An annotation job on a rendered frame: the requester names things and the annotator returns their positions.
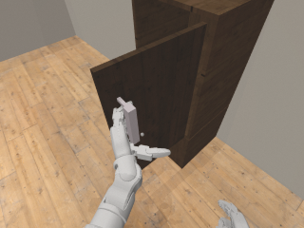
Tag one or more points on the robot left hand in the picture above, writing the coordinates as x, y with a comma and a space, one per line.
120, 142

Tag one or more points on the cupboard door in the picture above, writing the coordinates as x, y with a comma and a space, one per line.
159, 79

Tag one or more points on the robot right hand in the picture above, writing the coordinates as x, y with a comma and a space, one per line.
237, 220

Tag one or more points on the handle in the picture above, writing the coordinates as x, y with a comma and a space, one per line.
131, 120

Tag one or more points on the robot left forearm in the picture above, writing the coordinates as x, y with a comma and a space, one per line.
115, 207

